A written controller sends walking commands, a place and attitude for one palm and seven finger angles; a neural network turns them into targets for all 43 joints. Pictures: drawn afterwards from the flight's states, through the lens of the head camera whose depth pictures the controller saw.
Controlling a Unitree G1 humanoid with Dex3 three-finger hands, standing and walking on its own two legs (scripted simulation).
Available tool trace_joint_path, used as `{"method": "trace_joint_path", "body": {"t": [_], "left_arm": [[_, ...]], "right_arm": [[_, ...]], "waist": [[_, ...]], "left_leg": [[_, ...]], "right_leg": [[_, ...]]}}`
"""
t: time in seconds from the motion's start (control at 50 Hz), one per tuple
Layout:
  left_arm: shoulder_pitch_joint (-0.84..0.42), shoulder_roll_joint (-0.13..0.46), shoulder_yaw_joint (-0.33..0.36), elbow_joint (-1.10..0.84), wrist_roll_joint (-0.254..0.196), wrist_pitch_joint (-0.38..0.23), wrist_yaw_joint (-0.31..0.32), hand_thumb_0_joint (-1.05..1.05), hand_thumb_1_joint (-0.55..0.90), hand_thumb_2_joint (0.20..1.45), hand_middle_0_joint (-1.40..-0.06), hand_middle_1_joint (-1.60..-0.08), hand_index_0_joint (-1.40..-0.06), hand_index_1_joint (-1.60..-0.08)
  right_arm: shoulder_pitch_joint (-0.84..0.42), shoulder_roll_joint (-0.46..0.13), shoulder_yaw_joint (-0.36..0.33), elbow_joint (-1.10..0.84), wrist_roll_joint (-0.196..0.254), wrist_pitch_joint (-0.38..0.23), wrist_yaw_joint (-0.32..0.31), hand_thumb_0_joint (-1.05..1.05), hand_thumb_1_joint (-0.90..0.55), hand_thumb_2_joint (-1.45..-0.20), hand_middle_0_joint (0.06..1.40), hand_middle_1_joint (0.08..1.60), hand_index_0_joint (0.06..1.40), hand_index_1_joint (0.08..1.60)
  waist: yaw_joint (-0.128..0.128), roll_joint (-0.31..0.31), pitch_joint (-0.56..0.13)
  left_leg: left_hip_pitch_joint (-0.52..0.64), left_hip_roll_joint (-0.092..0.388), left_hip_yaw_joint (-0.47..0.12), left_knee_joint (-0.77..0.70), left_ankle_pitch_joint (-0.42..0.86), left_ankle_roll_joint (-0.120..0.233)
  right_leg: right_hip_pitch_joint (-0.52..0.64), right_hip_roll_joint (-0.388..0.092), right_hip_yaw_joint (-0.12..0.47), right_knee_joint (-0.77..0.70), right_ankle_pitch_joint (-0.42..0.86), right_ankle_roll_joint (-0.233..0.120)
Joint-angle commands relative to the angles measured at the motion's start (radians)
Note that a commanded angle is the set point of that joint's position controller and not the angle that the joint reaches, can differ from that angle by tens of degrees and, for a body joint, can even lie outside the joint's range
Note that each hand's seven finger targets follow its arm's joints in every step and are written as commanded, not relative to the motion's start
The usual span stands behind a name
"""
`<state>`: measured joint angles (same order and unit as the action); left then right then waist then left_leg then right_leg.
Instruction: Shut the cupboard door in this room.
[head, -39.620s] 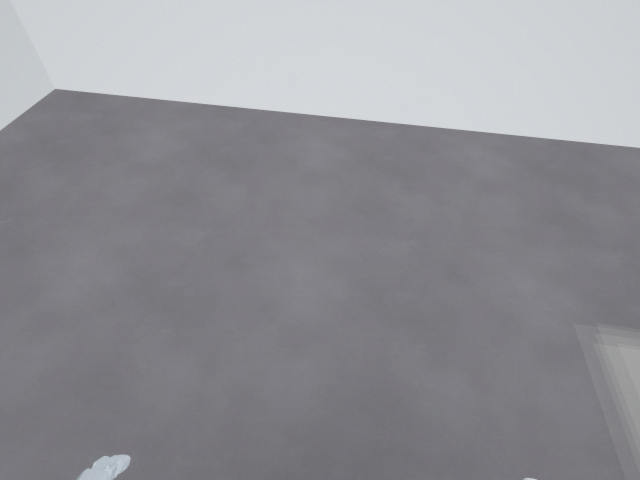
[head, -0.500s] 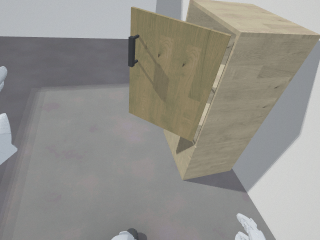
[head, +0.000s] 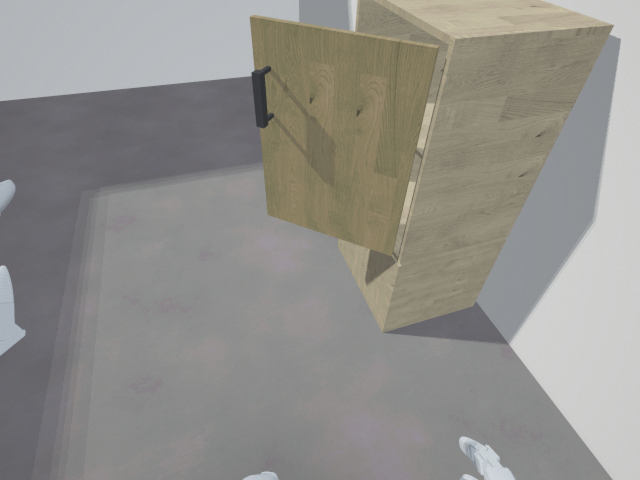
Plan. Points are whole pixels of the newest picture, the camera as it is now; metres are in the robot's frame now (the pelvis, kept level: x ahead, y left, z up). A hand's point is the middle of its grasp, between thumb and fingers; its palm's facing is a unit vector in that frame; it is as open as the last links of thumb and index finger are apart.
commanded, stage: stop stepping back and stand still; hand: left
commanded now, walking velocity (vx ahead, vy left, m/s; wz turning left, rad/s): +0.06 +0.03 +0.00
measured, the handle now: (264, 96) +0.95 +0.23 +0.06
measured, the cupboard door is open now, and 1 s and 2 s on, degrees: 47 47 47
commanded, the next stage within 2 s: let the arm hang, fingers relaxed in 0.06 s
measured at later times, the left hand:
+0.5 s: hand out of the picture +0.05 +0.21 -0.16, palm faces +0.20 -0.95 -0.22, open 6.8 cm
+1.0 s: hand out of the picture -0.04 +0.19 -0.17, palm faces +0.14 -0.98 -0.13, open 7.4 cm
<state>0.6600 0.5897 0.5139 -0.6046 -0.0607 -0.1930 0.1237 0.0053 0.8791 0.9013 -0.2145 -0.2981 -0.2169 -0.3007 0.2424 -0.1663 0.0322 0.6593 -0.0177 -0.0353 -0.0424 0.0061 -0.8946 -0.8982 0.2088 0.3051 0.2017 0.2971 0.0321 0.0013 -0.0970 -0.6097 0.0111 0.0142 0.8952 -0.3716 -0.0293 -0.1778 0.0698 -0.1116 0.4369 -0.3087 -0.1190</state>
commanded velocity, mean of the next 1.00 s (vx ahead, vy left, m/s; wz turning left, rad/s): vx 0.01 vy -0.01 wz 0.00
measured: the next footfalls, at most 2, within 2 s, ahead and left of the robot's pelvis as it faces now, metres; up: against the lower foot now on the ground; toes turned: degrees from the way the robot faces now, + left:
left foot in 0.26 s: +0.05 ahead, +0.15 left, +0.00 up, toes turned +13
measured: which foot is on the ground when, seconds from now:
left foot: up 0.00-0.24, down 0.26-1.00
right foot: down 0.00-1.00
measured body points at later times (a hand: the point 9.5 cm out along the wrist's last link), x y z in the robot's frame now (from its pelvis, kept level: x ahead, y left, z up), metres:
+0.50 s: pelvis +0.02 +0.01 -0.01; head +0.03 +0.01 +0.44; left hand +0.04 +0.26 -0.14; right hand +0.12 -0.20 -0.16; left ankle +0.01 +0.16 -0.71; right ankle -0.03 -0.06 -0.73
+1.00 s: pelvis +0.01 +0.05 +0.01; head +0.00 +0.05 +0.46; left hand -0.04 +0.24 -0.16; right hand +0.02 -0.17 -0.15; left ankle +0.02 +0.14 -0.73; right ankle -0.03 -0.06 -0.73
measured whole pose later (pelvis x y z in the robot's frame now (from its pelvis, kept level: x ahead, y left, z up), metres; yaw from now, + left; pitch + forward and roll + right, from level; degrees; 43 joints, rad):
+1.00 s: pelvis +0.01 +0.05 +0.01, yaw +6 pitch -3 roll +0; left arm 0.34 0.11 -0.01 1.15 0.01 0.00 0.03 0.00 0.90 0.90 -0.20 -0.29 -0.20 -0.30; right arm 0.30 -0.14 0.02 1.14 -0.01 0.01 -0.04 0.00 -0.92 -0.90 0.20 0.30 0.19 0.30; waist 0.00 -0.01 0.01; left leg -0.16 0.01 0.13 0.38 -0.19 0.04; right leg -0.04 -0.01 -0.11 0.36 -0.27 -0.02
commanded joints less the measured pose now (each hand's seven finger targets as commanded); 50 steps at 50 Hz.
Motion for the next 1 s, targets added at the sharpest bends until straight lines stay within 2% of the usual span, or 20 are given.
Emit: {"method": "trace_joint_path", "body": {"t": [0.0,0.06,0.12,0.14,0.16,0.18,0.2,0.24,0.26,0.28,0.32,0.34,0.36,0.38,0.46,0.52,0.56,0.58,0.64,0.98], "left_arm": [[-0.246,0.001,0.028,0.241,-0.004,0.01,0.051,0.0,0.9,0.9,-0.2,-0.3,-0.2,-0.3],[-0.345,-0.078,-0.118,0.21,0.013,0.032,0.041,0.0,0.9,0.9,-0.2,-0.3,-0.2,-0.3],[-0.435,-0.069,-0.163,0.037,0.036,-0.003,0.059,0.0,0.9,0.9,-0.2,-0.3,-0.2,-0.3],[-0.314,-0.276,-0.393,0.743,0.11,0.153,-0.066,0.0,0.9,0.9,-0.2,-0.3,-0.2,-0.3],[-0.214,-0.263,-0.39,0.795,0.095,0.2,-0.102,0.0,0.9,0.9,-0.2,-0.3,-0.2,-0.3],[-0.228,-0.257,-0.408,0.804,0.085,0.209,-0.118,0.0,0.9,0.9,-0.2,-0.3,-0.2,-0.3],[-0.25,-0.266,-0.426,0.815,0.077,0.213,-0.125,0.0,0.9,0.9,-0.2,-0.3,-0.2,-0.3],[-0.241,-0.309,-0.46,0.893,0.08,0.21,-0.122,0.0,0.9,0.9,-0.2,-0.3,-0.2,-0.3],[-0.29,-0.294,-0.472,0.931,0.079,0.209,-0.113,0.0,0.9,0.9,-0.2,-0.3,-0.2,-0.3],[-0.306,-0.294,-0.472,0.962,0.085,0.203,-0.114,0.0,0.9,0.9,-0.2,-0.3,-0.2,-0.3],[-0.284,-0.262,-0.463,1.089,0.082,0.202,-0.125,0.0,0.9,0.9,-0.2,-0.3,-0.2,-0.3],[-0.249,-0.189,-0.444,1.16,0.086,0.197,-0.122,0.0,0.9,0.9,-0.2,-0.3,-0.2,-0.3],[-0.226,-0.124,-0.433,1.223,0.086,0.185,-0.117,0.0,0.9,0.9,-0.2,-0.3,-0.2,-0.3],[-0.242,-0.165,-0.443,1.291,0.085,0.172,-0.112,0.0,0.9,0.9,-0.2,-0.3,-0.2,-0.3],[-0.284,-0.265,-0.449,1.384,0.097,0.169,-0.089,0.0,0.9,0.9,-0.2,-0.3,-0.2,-0.3],[-0.325,-0.293,-0.463,1.441,0.077,0.177,-0.087,0.0,0.9,0.9,-0.2,-0.3,-0.2,-0.3],[-0.274,-0.352,-0.481,1.479,0.069,0.186,-0.082,0.0,0.9,0.9,-0.2,-0.3,-0.2,-0.3],[-0.256,-0.375,-0.486,1.5,0.075,0.192,-0.077,0.0,0.9,0.9,-0.2,-0.3,-0.2,-0.3],[-0.275,-0.345,-0.489,1.578,0.073,0.196,-0.09,0.0,0.9,0.9,-0.2,-0.3,-0.2,-0.3],[-0.226,-0.386,-0.505,1.755,0.068,0.188,-0.084,0.0,0.9,0.9,-0.2,-0.3,-0.2,-0.3]], "right_arm": [[-0.092,-0.151,-0.064,-0.147,0.032,-0.036,-0.037,0.0,-0.9,-0.9,0.2,0.3,0.2,0.3],[-0.153,-0.179,-0.068,-0.132,0.028,-0.027,-0.055,0.0,-0.9,-0.9,0.2,0.3,0.2,0.3],[-0.155,-0.156,-0.053,-0.142,0.02,-0.068,-0.066,0.0,-0.9,-0.9,0.2,0.3,0.2,0.3],[-0.143,-0.171,-0.051,-0.029,-0.003,-0.067,0.051,0.0,-0.9,-0.9,0.2,0.3,0.2,0.3],[-0.067,-0.119,-0.05,-0.055,0.002,-0.005,0.058,0.0,-0.9,-0.9,0.2,0.3,0.2,0.3],[-0.016,-0.135,-0.046,-0.057,-0.006,0.008,0.055,0.0,-0.9,-0.9,0.2,0.3,0.2,0.3],[0.031,-0.161,-0.052,-0.06,-0.01,0.013,0.054,0.0,-0.9,-0.9,0.2,0.3,0.2,0.3],[0.068,-0.295,-0.083,-0.041,-0.023,0.016,0.044,0.0,-0.9,-0.9,0.2,0.3,0.2,0.3],[0.064,-0.314,-0.086,-0.031,-0.027,0.022,0.042,0.0,-0.9,-0.9,0.2,0.3,0.2,0.3],[0.037,-0.309,-0.083,-0.019,-0.042,0.023,0.042,0.0,-0.9,-0.9,0.2,0.3,0.2,0.3],[-0.065,-0.269,-0.065,-0.002,-0.026,0.028,0.029,0.0,-0.9,-0.9,0.2,0.3,0.2,0.3],[-0.085,-0.201,-0.056,0.008,-0.01,0.037,0.032,0.0,-0.9,-0.9,0.2,0.3,0.2,0.3],[-0.132,-0.151,-0.046,0.001,-0.007,0.052,0.029,0.0,-0.9,-0.9,0.2,0.3,0.2,0.3],[-0.17,-0.135,-0.052,0.022,-0.012,0.056,0.025,0.0,-0.9,-0.9,0.2,0.3,0.2,0.3],[-0.05,-0.092,-0.063,0.131,-0.009,0.062,0.025,0.0,-0.9,-0.9,0.2,0.3,0.2,0.3],[0.046,-0.073,-0.058,0.217,-0.004,0.05,0.028,0.0,-0.9,-0.9,0.2,0.3,0.2,0.3],[0.073,-0.139,-0.065,0.253,-0.002,0.034,0.01,0.0,-0.9,-0.9,0.2,0.3,0.2,0.3],[0.057,-0.138,-0.064,0.263,-0.006,0.038,0.006,0.0,-0.9,-0.9,0.2,0.3,0.2,0.3],[0.012,-0.099,-0.045,0.302,0.002,0.04,0.002,0.0,-0.9,-0.9,0.2,0.3,0.2,0.3],[0.115,-0.047,-0.03,0.469,0.004,0.032,-0.003,0.0,-0.9,-0.9,0.2,0.3,0.2,0.3]], "waist": [[-0.074,-0.156,0.082],[-0.042,-0.044,0.212],[-0.025,-0.137,0.2],[-0.063,-0.151,0.258],[-0.043,-0.194,0.13],[-0.07,-0.18,0.118],[-0.08,-0.125,0.068],[-0.069,0.109,-0.056],[-0.067,0.076,-0.035],[-0.054,0.02,0.008],[-0.014,0.12,0.004],[0.002,0.054,-0.015],[0.014,-0.154,0.032],[0.017,-0.199,0.095],[-0.031,-0.048,0.06],[-0.065,-0.049,0.029],[-0.038,0.062,0.003],[-0.027,0.045,0.058],[-0.033,0.049,0.148],[-0.036,0.007,0.228]], "left_leg": [[-0.108,0.072,-0.04,0.197,0.073,0.01],[-0.086,0.058,0.035,0.111,0.086,0.017],[0.012,0.042,0.104,-0.074,0.088,0.03],[-0.037,0.119,0.212,-0.141,-0.035,0.002],[0.148,0.022,0.181,-0.235,-0.015,0.017],[0.242,-0.012,0.151,-0.277,0.134,0.026],[0.364,0.033,0.107,-0.305,0.418,0.047],[0.546,0.318,-0.213,-0.349,0.818,0.203],[0.518,0.387,-0.25,-0.417,0.806,0.242],[0.472,0.349,-0.196,-0.393,0.738,0.222],[0.274,0.216,-0.1,-0.363,0.467,0.13],[0.192,0.112,0.011,-0.257,0.258,0.061],[0.103,0.016,0.071,-0.115,0.049,0.004],[0.053,0.027,0.024,-0.037,-0.14,0.003],[0.114,0.034,0.031,-0.07,-0.078,0.014],[0.378,0.034,0.033,-0.392,0.363,0.039],[0.54,0.181,-0.114,-0.394,0.724,0.119],[0.47,0.202,-0.109,-0.424,0.619,0.139],[0.436,0.132,-0.058,-0.485,0.466,0.088],[0.442,0.102,-0.017,-0.602,0.248,0.068]], "right_leg": [[-0.052,-0.355,0.354,-0.266,-0.434,-0.063],[-0.115,-0.33,0.285,-0.276,-0.25,-0.017],[-0.008,-0.297,0.166,-0.203,0.137,0.02],[0.021,-0.419,-0.132,0.007,0.63,0.017],[0.01,-0.295,-0.042,0.127,0.744,0.033],[-0.027,-0.263,-0.045,0.19,0.734,0.063],[-0.096,-0.258,-0.061,0.276,0.599,0.09],[-0.272,-0.142,-0.08,0.475,-0.046,0.15],[-0.275,-0.123,-0.007,0.526,-0.342,0.145],[-0.241,-0.134,0.046,0.424,-0.327,0.135],[-0.023,-0.134,0.033,0.144,-0.03,0.132],[0.054,-0.221,0.176,0.039,0.098,0.113],[0.046,-0.361,0.352,-0.072,0.296,0.075],[0.06,-0.435,0.392,-0.093,0.581,0.028],[0.178,-0.358,0.199,0.05,0.943,-0.031],[0.093,-0.248,0.072,0.114,0.732,0.042],[-0.038,-0.17,0.055,0.102,0.294,0.106],[-0.011,-0.159,0.071,0.016,0.121,0.106],[0.0,-0.177,0.099,-0.076,0.204,0.092],[0.018,-0.192,0.112,-0.169,0.111,0.079]]}}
